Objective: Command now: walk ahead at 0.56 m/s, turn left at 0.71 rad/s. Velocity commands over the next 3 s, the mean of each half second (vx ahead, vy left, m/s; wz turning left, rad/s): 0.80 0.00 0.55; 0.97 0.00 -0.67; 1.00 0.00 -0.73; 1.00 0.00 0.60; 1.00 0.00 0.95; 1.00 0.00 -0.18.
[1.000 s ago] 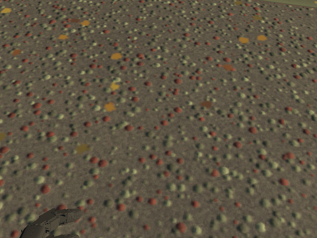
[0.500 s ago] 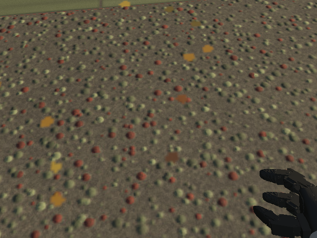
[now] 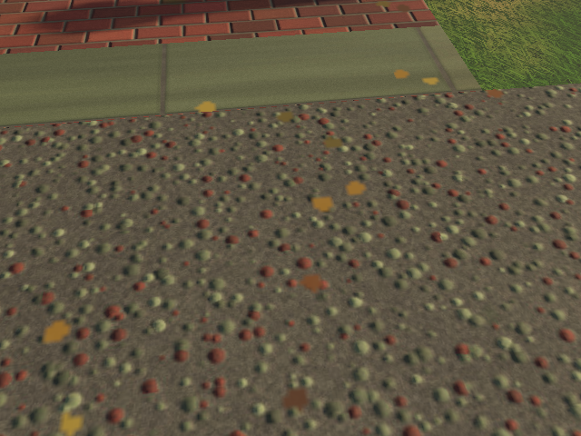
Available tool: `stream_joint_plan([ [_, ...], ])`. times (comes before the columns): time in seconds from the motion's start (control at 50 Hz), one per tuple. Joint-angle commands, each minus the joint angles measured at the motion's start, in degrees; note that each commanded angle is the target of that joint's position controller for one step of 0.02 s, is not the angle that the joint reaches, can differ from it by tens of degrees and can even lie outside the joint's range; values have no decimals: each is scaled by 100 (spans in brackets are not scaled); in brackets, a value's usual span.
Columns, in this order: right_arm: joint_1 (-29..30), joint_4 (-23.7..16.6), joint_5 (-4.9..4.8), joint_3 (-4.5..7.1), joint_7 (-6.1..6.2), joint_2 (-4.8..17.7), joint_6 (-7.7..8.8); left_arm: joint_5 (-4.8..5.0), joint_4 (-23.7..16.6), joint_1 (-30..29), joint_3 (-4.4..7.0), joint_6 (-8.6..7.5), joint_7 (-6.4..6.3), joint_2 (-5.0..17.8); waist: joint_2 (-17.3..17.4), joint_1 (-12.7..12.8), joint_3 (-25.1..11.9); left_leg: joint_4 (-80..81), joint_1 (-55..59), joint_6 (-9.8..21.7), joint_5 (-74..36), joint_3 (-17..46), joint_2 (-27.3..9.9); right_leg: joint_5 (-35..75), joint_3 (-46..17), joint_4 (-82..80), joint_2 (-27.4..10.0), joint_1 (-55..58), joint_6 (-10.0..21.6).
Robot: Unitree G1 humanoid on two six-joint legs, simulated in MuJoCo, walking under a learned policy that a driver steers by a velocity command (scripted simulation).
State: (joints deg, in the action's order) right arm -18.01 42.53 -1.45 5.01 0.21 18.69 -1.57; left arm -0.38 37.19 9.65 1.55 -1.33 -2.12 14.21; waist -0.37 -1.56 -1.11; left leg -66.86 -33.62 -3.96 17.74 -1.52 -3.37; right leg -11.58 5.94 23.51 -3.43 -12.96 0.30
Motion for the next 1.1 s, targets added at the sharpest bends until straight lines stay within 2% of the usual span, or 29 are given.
stream_joint_plan([
  [0.02,544,-717,3,52,-69,227,139,8,-193,55,395,-210,-29,1033,-643,264,4,510,-1049,34,-283,220,-446,-2139,-1264,-1579,-1612,942,825],
  [0.1,414,-750,-8,-5,-199,142,104,84,-124,-240,556,-290,109,1271,-644,1,162,1504,80,324,-182,-60,-559,-1937,-454,-1730,-1627,365,696],
  [0.18,376,-757,-99,-17,-168,240,33,210,2,-318,632,-267,298,1303,-503,-100,480,1982,423,706,342,-456,-592,-2108,-55,-1446,-1771,535,614],
  [0.22,-526,-359,-76,82,-144,364,50,226,-15,-630,567,-195,327,1085,52,-585,387,2658,1777,989,95,-1039,-75,-1606,606,-97,-1341,-49,409],
  [0.24,-1683,84,-27,314,-123,816,94,92,-79,-687,456,-182,316,751,1054,-1034,100,2922,2978,1191,279,-1044,486,-156,1025,2278,-813,-677,262],
  [0.26,-1902,47,-74,392,-148,1447,183,-64,-388,-730,279,-243,305,217,2705,-760,600,3530,3564,1781,299,1377,-412,-2060,691,5068,-191,-3029,-94],
  [0.28,-1546,-421,-19,290,-285,1509,463,0,-856,-1038,247,-454,275,332,2913,-584,104,5324,4048,2570,1998,4596,-1085,-2293,-618,5940,597,-4605,-104],
  [0.3,-1438,-521,2,186,-318,1092,622,260,-885,-1425,330,-641,325,912,1548,-773,25,5823,4529,2498,2193,4737,-1688,-1673,-937,6079,221,-5188,86],
  [0.32,-1367,-497,33,112,-285,896,670,319,-786,-1303,294,-728,373,825,796,-587,-99,5447,4473,2368,2119,4505,-1823,-1210,-975,5885,-30,-5226,220],
  [0.34,-1148,-529,50,35,-255,754,655,232,-605,-1086,231,-721,376,669,334,-409,-28,5208,4052,2193,1934,3880,-1718,-765,-991,5589,-294,-4991,235],
  [0.38,-545,-648,185,-145,-144,417,629,198,-290,-543,262,-569,454,681,454,12,254,5178,3081,1826,1300,2648,-1290,160,-999,4999,-573,-4277,199],
  [0.44,-688,-468,278,-192,-26,372,719,240,-118,-650,237,-349,505,627,219,-57,583,5691,2900,1392,-470,1272,-942,1189,-856,4290,-406,-4177,119],
  [0.52,-863,-143,297,-270,179,264,808,328,-198,-1258,158,-410,625,414,211,-192,869,6306,2771,578,-2245,-535,-417,2448,-410,2419,261,-3288,184],
  [0.6,-1089,138,282,-211,315,591,747,348,-208,-1344,234,-538,825,506,592,-120,594,5852,3691,123,-5617,-988,-461,2657,379,1187,918,-2189,469],
  [0.66,-804,117,367,-31,533,1028,550,433,18,-57,414,-386,786,894,1240,707,-58,3973,4304,-9,-9268,-1055,-773,1911,749,1414,1323,-852,675],
  [0.68,-324,-14,458,8,552,1068,516,437,391,1281,579,-261,709,1264,1228,1374,-483,2557,3870,3,-9722,-960,-778,1636,503,1616,1246,390,878],
  [0.7,749,-284,427,73,501,1219,538,381,885,3095,661,-146,574,1430,728,2396,-726,-71,2615,-8,-8321,-915,-463,1994,-437,1035,616,2052,1310],
  [0.72,1034,-497,495,-301,189,-246,782,176,1307,3355,402,-73,479,970,-1574,1811,-281,-3082,-19,104,1287,-464,829,1461,-1024,1796,379,3083,1431],
  [0.74,134,-811,61,-559,-9,-879,1006,-50,900,2370,290,-219,494,799,-1872,690,-834,-4086,-1411,350,1972,813,886,-436,-3405,1340,-155,3185,2212],
  [0.76,363,-1093,-97,-527,-145,-304,1216,-33,589,2108,332,-243,452,709,-1078,783,-899,-3637,-1891,645,1302,1120,843,-2756,-5062,-447,-765,2983,2617],
  [0.78,701,-1165,-105,-436,-188,93,1313,16,477,1772,334,-317,448,677,244,493,-236,-2576,-1626,917,596,1117,557,-3250,-5390,-1269,-842,1999,2309],
  [0.8,564,-1111,-2,-418,-180,113,1278,9,280,1163,341,-398,451,760,812,-14,205,-1872,-1216,874,162,1190,337,-3167,-5350,-1431,-786,868,2263],
  [0.82,520,-1043,127,-427,-115,135,1179,-20,133,773,344,-456,444,812,911,-219,467,-1507,-811,715,46,1259,208,-2773,-5155,-1496,-477,-53,2273],
  [0.88,613,-1063,246,-348,102,385,971,107,43,549,308,-474,302,723,651,-338,788,6,-175,238,-165,1037,-179,-1421,-3845,-1500,112,-1423,2091],
  [0.92,1423,-1387,384,-437,136,130,966,225,95,716,327,-456,166,770,271,24,848,1422,566,29,-1216,689,-81,-570,-3007,-1419,548,-2094,1876],
  [0.96,1982,-1585,282,-490,110,-164,958,316,203,962,375,-383,107,871,-59,413,620,2650,1534,-125,-2174,438,252,-559,-2672,-1163,812,-2350,1533],
  [1.04,2082,-1631,-119,-244,97,191,957,394,371,1325,398,-234,66,770,-507,593,250,3906,1653,-269,-2013,903,418,-1032,-3292,-291,596,-654,1204],
  [1.06,1899,-1584,-157,-159,85,315,992,360,370,1309,404,-190,65,727,-588,458,142,4038,1786,-171,-1765,911,398,-718,-3374,103,506,-281,1108],
  [1.1,-12,-1238,-168,112,86,699,1048,166,178,993,324,-164,158,526,-543,-625,-1054,3547,3944,271,-926,1037,-87,513,-2934,2430,657,-571,688],
])
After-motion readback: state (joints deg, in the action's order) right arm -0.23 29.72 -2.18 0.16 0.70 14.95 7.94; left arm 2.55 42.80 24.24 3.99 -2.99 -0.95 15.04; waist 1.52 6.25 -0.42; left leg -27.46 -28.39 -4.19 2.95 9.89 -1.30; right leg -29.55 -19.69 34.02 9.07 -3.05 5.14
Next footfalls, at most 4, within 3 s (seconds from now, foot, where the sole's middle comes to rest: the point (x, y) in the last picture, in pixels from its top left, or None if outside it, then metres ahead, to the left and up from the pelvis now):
0.24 left None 0.11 0.20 -0.78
0.70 right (191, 413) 0.59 0.24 -0.78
1.10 left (118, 293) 0.94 0.48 -0.78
1.58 right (278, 218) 1.21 0.03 -0.78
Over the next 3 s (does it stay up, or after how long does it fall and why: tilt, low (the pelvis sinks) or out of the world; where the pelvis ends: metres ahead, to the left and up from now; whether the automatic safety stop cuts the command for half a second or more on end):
stays up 2.24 0.22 -0.02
